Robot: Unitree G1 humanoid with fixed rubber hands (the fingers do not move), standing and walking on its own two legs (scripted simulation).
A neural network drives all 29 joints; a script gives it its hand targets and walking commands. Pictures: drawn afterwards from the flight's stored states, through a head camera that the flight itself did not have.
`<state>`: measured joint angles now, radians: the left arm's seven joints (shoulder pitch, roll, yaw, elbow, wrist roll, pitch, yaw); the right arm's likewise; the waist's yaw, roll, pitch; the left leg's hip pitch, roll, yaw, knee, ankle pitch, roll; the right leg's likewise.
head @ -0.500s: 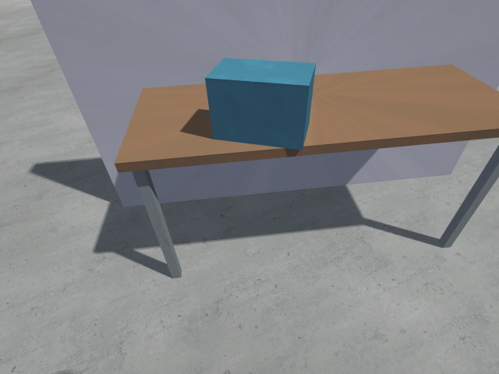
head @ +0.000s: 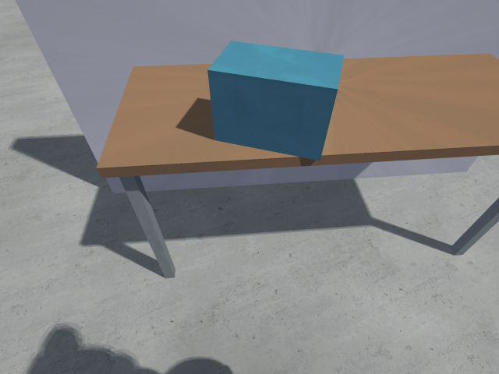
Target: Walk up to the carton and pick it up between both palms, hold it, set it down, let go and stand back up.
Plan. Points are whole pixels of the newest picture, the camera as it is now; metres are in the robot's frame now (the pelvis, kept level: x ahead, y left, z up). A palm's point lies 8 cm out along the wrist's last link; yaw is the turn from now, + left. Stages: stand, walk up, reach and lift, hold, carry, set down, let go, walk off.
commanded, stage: walk up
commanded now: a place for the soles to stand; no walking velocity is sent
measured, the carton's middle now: (275, 100) +0.77 -0.08 +0.04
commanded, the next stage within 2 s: none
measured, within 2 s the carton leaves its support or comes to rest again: neither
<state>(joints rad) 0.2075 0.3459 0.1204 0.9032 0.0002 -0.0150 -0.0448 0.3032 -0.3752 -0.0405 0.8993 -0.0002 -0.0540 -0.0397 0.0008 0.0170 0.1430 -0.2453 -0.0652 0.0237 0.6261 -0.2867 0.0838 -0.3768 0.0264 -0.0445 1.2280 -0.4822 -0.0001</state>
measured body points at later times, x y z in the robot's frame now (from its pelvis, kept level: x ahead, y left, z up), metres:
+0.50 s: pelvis +0.06 -0.05 -0.01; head +0.13 -0.08 +0.44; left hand +0.15 +0.27 -0.11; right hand +0.12 -0.36 -0.15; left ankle +0.03 +0.11 -0.68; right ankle +0.12 -0.13 -0.72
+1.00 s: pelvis +0.01 +0.05 +0.01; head +0.04 +0.08 +0.45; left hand +0.11 +0.35 -0.13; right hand +0.09 -0.27 -0.09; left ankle +0.06 +0.12 -0.72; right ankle +0.01 -0.11 -0.67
